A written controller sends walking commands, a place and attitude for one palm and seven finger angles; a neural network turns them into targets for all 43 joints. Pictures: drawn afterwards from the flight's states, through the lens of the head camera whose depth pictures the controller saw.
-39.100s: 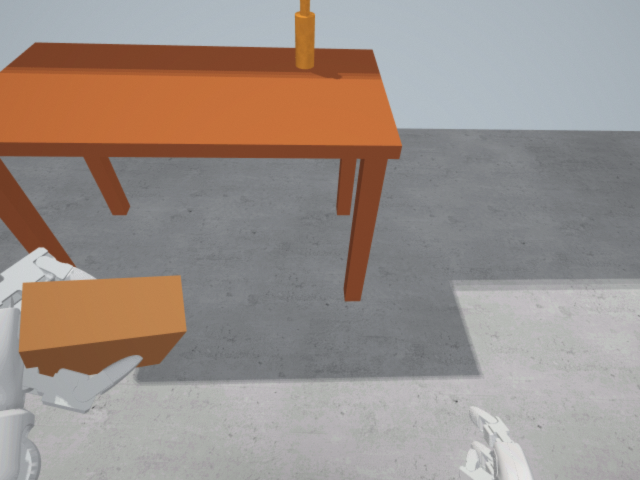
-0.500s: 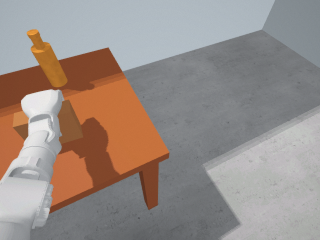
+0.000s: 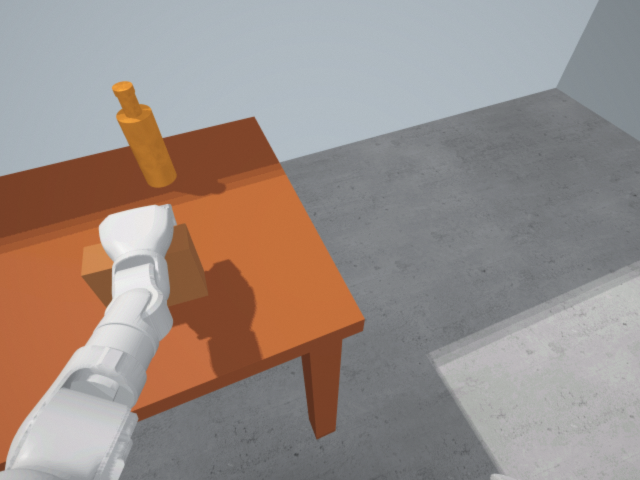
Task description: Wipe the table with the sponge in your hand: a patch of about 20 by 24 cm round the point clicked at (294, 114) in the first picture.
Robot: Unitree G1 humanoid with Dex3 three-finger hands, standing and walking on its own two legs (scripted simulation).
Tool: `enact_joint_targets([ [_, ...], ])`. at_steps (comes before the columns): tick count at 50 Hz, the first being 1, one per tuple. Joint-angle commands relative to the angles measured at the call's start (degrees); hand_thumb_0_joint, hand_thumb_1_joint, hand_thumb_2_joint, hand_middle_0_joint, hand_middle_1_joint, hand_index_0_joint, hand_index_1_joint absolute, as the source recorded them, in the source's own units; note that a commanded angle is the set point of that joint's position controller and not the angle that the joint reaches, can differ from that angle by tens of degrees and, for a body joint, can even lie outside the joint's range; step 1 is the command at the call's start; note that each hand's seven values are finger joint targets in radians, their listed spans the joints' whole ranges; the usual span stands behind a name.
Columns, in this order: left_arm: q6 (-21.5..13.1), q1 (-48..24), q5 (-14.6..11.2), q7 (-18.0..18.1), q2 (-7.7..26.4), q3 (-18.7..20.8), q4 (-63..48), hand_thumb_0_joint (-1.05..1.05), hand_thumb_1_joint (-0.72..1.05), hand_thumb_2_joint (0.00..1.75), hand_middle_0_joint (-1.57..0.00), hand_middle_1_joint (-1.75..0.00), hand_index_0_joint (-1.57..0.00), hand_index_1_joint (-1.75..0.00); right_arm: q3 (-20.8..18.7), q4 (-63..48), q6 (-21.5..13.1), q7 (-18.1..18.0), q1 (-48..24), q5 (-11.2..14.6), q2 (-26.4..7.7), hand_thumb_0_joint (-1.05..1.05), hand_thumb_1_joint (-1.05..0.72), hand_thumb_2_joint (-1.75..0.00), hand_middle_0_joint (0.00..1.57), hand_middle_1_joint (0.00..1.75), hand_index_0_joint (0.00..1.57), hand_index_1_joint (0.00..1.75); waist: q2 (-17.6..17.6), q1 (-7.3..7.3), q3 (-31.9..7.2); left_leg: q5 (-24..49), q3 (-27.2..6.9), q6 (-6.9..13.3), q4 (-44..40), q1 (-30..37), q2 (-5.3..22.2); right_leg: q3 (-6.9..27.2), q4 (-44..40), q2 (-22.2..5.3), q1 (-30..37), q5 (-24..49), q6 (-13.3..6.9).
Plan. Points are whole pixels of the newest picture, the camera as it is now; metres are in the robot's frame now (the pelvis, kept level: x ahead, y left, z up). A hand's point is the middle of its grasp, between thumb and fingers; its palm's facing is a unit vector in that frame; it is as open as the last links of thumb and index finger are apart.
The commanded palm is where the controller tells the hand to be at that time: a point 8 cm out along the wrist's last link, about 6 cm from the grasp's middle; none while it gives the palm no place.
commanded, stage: wipe back along the middle lane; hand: left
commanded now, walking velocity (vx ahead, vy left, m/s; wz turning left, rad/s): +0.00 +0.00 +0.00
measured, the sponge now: (154, 280) +0.39 +0.27 -0.01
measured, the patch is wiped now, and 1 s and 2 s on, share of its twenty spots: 0.80 0.90 0.90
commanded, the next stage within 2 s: slide across to the third lane in 0.72 s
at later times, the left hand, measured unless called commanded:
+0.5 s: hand (155, 293) +0.34 +0.24 +0.04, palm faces -0.04 -0.01 -1.00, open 9.7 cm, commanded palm +0.30 +0.22 +0.07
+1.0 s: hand (165, 316) +0.31 +0.21 +0.04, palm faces -0.06 -0.03 -1.00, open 9.7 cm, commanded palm +0.29 +0.18 +0.08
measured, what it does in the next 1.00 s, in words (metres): stands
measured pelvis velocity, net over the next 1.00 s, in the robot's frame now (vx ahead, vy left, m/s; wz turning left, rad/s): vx -0.02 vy -0.03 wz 0.01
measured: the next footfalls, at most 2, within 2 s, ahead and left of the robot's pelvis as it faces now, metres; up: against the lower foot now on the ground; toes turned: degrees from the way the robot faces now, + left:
none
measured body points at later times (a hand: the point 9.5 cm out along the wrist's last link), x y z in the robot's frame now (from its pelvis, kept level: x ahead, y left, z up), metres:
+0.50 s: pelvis +0.00 -0.01 +0.00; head +0.01 -0.04 +0.45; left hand +0.34 +0.23 +0.09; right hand +0.17 -0.26 -0.11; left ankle -0.03 +0.09 -0.73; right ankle -0.05 -0.12 -0.73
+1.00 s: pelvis -0.02 -0.03 +0.00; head -0.02 -0.06 +0.45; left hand +0.31 +0.21 +0.09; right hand +0.17 -0.26 -0.11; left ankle -0.03 +0.09 -0.73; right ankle -0.05 -0.12 -0.73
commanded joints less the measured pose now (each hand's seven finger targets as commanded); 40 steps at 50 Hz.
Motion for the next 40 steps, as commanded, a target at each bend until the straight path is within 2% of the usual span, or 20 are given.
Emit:
enact_joint_targets([
  [1, 1.5, -10.0, -0.9, -2.4, 4.7, 0.2, -6.0, 0.00, 0.10, 1.30, -1.20, -1.60, -1.20, -1.60, -2.2, -6.8, -1.0, -0.8, -2.8, 0.0, -9.0, 0.00, -0.90, -0.90, 0.20, 0.30, 0.20, 0.30, -3.8, -0.67, -11.9, 26.6, -1.4, -0.6, -2.9, 11.9, 0.6, -1.3, -1.5, 1.6, 5.8, 25.4, -2.9],
  [5, 2.1, -6.7, -1.4, -3.2, 5.2, 0.8, -9.5, 0.00, 0.10, 1.30, -1.20, -1.60, -1.20, -1.60, -1.9, -8.1, -1.2, -1.2, -4.4, 0.2, -9.0, 0.00, -0.90, -0.90, 0.20, 0.30, 0.20, 0.30, -4.2, 0.19, -12.7, 27.9, -0.9, -0.5, -3.3, 12.1, 0.4, -0.9, -1.8, 1.3, 9.0, 28.7, -2.9],
  [8, 2.3, 0.0, -1.5, -3.3, 5.4, 1.6, -11.8, 0.00, 0.10, 1.30, -1.20, -1.60, -1.20, -1.60, -1.7, -8.9, -1.6, -0.8, -5.0, 0.3, -9.0, 0.00, -0.90, -0.90, 0.20, 0.30, 0.20, 0.30, -5.1, 1.08, -11.9, 29.6, -0.7, -0.4, -2.9, 12.3, 0.2, -1.0, -1.7, 1.3, 10.3, 31.0, -2.8],
  [9, 2.5, 0.9, -1.8, -3.5, 2.8, -0.7, -13.5, 0.00, 0.10, 1.30, -1.20, -1.60, -1.20, -1.60, -1.7, -9.5, -1.7, -0.7, -5.5, 0.3, -8.7, 0.00, -0.90, -0.90, 0.20, 0.30, 0.20, 0.30, -4.8, 0.80, -11.8, 29.4, -0.4, -0.3, -2.9, 12.4, 0.0, -0.9, -1.9, 1.3, 10.6, 31.6, -2.7],
  [10, 2.8, 1.0, -2.1, -3.4, 4.7, 1.3, -14.7, 0.00, 0.10, 1.30, -1.20, -1.60, -1.20, -1.60, -1.8, -9.4, -1.6, -0.7, -6.0, 0.4, -9.0, 0.00, -0.90, -0.90, 0.20, 0.30, 0.20, 0.30, -3.4, 1.21, -11.8, 29.8, -0.5, -0.4, -3.2, 12.8, 0.2, -0.6, -2.0, 1.2, 10.7, 31.6, -2.9],
  [19, 5.4, 5.7, -2.6, -3.7, 1.9, -1.2, -20.5, 0.00, 0.10, 1.30, -1.20, -1.60, -1.20, -1.60, -1.5, -10.3, -2.4, -0.6, -8.6, 0.6, -8.8, 0.00, -0.90, -0.90, 0.20, 0.30, 0.20, 0.30, -5.8, 1.15, -9.4, 26.2, 0.2, 0.0, -3.8, 12.4, -0.5, -0.4, -2.3, 1.0, 11.9, 32.1, -2.7],
  [20, 5.7, 7.0, -2.5, -3.6, 4.6, 1.5, -20.7, 0.00, 0.10, 1.30, -1.20, -1.60, -1.20, -1.60, -1.6, -10.1, -2.2, -0.6, -9.1, 0.6, -9.2, 0.00, -0.90, -0.90, 0.20, 0.30, 0.20, 0.30, -4.8, 1.93, -9.0, 25.6, -0.2, -0.2, -4.1, 12.2, -0.4, 0.1, -2.4, 1.1, 11.7, 30.9, -3.0],
  [21, 5.8, 6.8, -2.7, -3.8, 1.6, -1.3, -21.5, 0.00, 0.10, 1.30, -1.20, -1.60, -1.20, -1.60, -1.4, -10.5, -2.4, -0.7, -9.3, 0.8, -8.8, 0.00, -0.90, -0.90, 0.20, 0.30, 0.20, 0.30, -5.7, 1.20, -8.8, 25.1, 0.2, 0.0, -4.1, 12.3, -0.5, -0.4, -2.2, 1.0, 11.9, 31.0, -2.7],
  [23, 5.9, 7.5, -2.8, -4.0, 0.1, -2.6, -22.1, 0.00, 0.10, 1.30, -1.20, -1.60, -1.20, -1.60, -1.4, -10.7, -2.7, -0.5, -9.8, 0.8, -8.6, 0.00, -0.90, -0.90, 0.20, 0.30, 0.20, 0.30, -6.0, 1.23, -7.7, 23.6, 0.2, 0.1, -4.2, 12.0, -0.6, -0.4, -2.4, 1.0, 11.1, 29.8, -2.7],
  [25, 6.1, 9.4, -2.5, -3.8, 4.3, 1.1, -22.6, 0.00, 0.10, 1.30, -1.20, -1.60, -1.20, -1.60, -1.4, -10.6, -2.5, -0.7, -10.4, 0.6, -9.2, 0.00, -0.90, -0.90, 0.20, 0.30, 0.20, 0.30, -5.4, 2.42, -8.5, 22.7, 0.1, 0.0, -4.4, 11.6, -0.7, 0.4, -2.4, 1.0, 12.0, 29.3, -3.0],
  [26, 6.0, 8.4, -2.6, -3.9, 0.7, -2.0, -23.5, 0.00, 0.10, 1.30, -1.20, -1.60, -1.20, -1.60, -1.3, -11.0, -2.7, -0.8, -10.4, 0.8, -8.6, 0.00, -0.90, -0.90, 0.20, 0.30, 0.20, 0.30, -6.2, 1.47, -8.3, 22.5, 0.4, 0.1, -4.3, 11.7, -0.8, 0.0, -2.2, 0.9, 12.0, 29.5, -2.7],
  [27, 5.9, 8.9, -2.7, -3.9, 0.1, -2.4, -23.9, 0.00, 0.10, 1.30, -1.20, -1.60, -1.20, -1.60, -1.4, -10.9, -2.9, -0.7, -10.6, 0.8, -8.5, 0.00, -0.90, -0.90, 0.20, 0.30, 0.20, 0.30, -6.3, 1.43, -8.1, 22.7, 0.4, 0.3, -4.1, 11.9, -0.7, 0.0, -2.3, 0.9, 11.7, 30.2, -2.7],
  [29, 6.0, 10.4, -2.8, -3.9, 0.5, -1.9, -24.1, 0.00, 0.10, 1.30, -1.20, -1.60, -1.20, -1.60, -1.2, -11.1, -3.1, -0.6, -11.1, 0.8, -8.5, 0.00, -0.90, -0.90, 0.20, 0.30, 0.20, 0.30, -7.1, 1.78, -7.4, 21.7, 0.6, 0.2, -4.2, 11.2, -0.9, 0.2, -2.3, 0.9, 12.0, 30.1, -2.6],
  [30, 6.2, 12.3, -2.7, -3.8, 3.2, 0.8, -24.4, 0.00, 0.10, 1.30, -1.20, -1.60, -1.20, -1.60, -1.4, -11.1, -3.0, -0.6, -11.2, 0.6, -9.0, 0.00, -0.90, -0.90, 0.20, 0.30, 0.20, 0.30, -6.4, 2.75, -7.8, 21.1, 0.2, 0.0, -4.5, 10.8, -0.8, 0.7, -2.3, 1.0, 12.3, 28.9, -2.9],
  [31, 6.1, 10.9, -2.5, -3.9, -0.7, -2.9, -25.4, 0.00, 0.10, 1.30, -1.20, -1.60, -1.20, -1.60, -1.3, -11.5, -3.0, -0.7, -11.6, 0.8, -8.3, 0.00, -0.90, -0.90, 0.20, 0.30, 0.20, 0.30, -6.7, 1.73, -7.6, 20.8, 0.5, 0.2, -4.3, 11.3, -0.8, 0.2, -2.1, 0.8, 11.7, 28.5, -2.6],
  [32, 6.1, 11.7, -2.7, -3.9, -2.2, -3.9, -25.9, 0.00, 0.10, 1.30, -1.20, -1.60, -1.20, -1.60, -1.3, -11.5, -3.2, -0.5, -11.8, 0.8, -8.1, 0.00, -0.90, -0.90, 0.20, 0.30, 0.20, 0.30, -6.7, 1.71, -6.8, 20.5, 0.5, 0.2, -4.3, 11.3, -0.8, 0.2, -2.3, 0.9, 11.0, 27.9, -2.7],
  [35, 6.6, 14.8, -2.7, -3.4, 2.5, 0.4, -26.2, 0.00, 0.10, 1.30, -1.20, -1.60, -1.20, -1.60, -1.3, -11.3, -3.2, -0.5, -12.7, 0.7, -8.7, 0.00, -0.90, -0.90, 0.20, 0.30, 0.20, 0.30, -6.7, 3.14, -6.4, 18.8, 0.3, 0.1, -4.9, 10.3, -0.9, 1.3, -2.6, 1.0, 11.7, 26.8, -2.9],
  [36, 6.7, 13.4, -2.8, -3.5, -1.7, -3.4, -27.6, 0.00, 0.10, 1.30, -1.20, -1.60, -1.20, -1.60, -1.2, -11.9, -3.2, -0.6, -13.0, 0.9, -8.0, 0.00, -0.90, -0.90, 0.20, 0.30, 0.20, 0.30, -6.4, 2.20, -6.6, 18.4, 0.6, 0.2, -4.9, 10.7, -0.9, 0.5, -2.4, 0.9, 11.3, 25.9, -2.6],
  [37, 6.9, 13.8, -3.1, -3.5, -2.4, -3.8, -27.6, 0.00, 0.10, 1.30, -1.20, -1.60, -1.20, -1.60, -1.1, -11.9, -3.3, -0.5, -13.2, 1.0, -7.9, 0.00, -0.90, -0.90, 0.20, 0.30, 0.20, 0.30, -7.3, 2.18, -5.3, 17.8, 0.4, 0.3, -4.9, 10.7, -0.8, 0.4, -2.7, 1.0, 10.5, 24.8, -2.7],
  [40, 7.7, 15.3, -2.9, -3.2, 1.2, -0.6, -27.4, 0.00, 0.10, 1.30, -1.20, -1.60, -1.20, -1.60, -1.1, -11.5, -3.3, -0.7, -14.0, 0.8, -8.4, 0.00, -0.90, -0.90, 0.20, 0.30, 0.20, 0.30, -7.1, 3.35, -5.5, 16.4, 0.3, 0.2, -5.4, 10.2, -0.9, 1.4, -3.1, 1.1, 11.0, 23.5, -2.8],
])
